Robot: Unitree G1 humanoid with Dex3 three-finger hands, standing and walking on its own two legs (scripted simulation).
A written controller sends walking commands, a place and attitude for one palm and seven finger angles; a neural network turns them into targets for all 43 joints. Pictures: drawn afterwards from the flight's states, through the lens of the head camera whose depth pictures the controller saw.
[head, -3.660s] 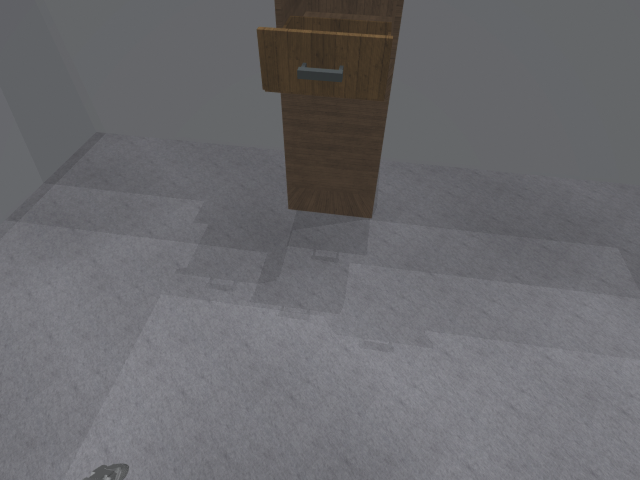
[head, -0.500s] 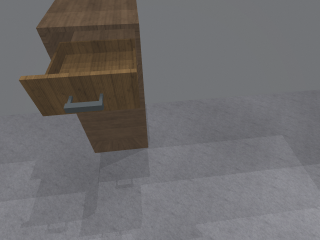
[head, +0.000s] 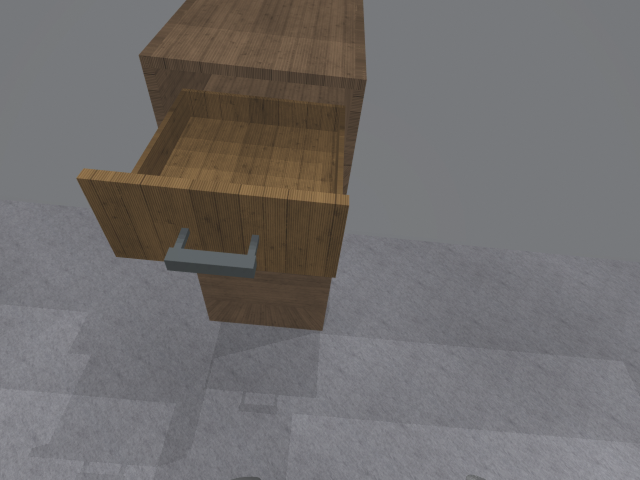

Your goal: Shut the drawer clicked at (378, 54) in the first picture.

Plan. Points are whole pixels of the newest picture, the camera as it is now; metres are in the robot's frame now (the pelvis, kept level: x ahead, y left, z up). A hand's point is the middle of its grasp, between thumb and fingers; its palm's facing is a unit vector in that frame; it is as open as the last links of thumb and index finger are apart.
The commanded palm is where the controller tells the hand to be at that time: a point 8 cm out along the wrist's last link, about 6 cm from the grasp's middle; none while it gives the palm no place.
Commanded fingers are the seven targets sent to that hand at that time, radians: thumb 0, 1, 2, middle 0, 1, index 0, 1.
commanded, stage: take the last steps up to it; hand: left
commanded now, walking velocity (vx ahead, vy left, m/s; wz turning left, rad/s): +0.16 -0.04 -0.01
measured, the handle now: (215, 250) +0.38 +0.19 +0.05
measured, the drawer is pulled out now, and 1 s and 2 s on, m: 0.30 0.30 0.30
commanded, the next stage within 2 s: come to a stop and stand still in 0.06 s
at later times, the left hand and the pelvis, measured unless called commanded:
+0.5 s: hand out of the picture +0.12 +0.15 -0.15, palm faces +0.03 -0.97 -0.26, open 7.3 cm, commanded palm none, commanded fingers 0.00 0.90 0.90 -0.20 -0.30 -0.20 -0.30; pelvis +0.07 -0.04 +0.01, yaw +1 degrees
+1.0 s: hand out of the picture +0.00 +0.20 -0.16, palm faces +0.07 -0.98 -0.21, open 7.4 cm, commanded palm none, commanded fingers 0.00 0.90 0.90 -0.20 -0.30 -0.20 -0.30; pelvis +0.00 +0.02 +0.01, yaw -1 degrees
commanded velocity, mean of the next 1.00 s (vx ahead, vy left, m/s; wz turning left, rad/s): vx -0.04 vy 0.03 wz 0.00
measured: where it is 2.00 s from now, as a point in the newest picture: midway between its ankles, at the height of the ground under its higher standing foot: outside the picture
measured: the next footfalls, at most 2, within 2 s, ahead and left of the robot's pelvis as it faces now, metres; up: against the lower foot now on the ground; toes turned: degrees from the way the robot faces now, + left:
right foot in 0.34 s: +0.16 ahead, -0.14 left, +0.00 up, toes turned -6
left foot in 0.74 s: +0.05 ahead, +0.11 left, +0.00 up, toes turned +4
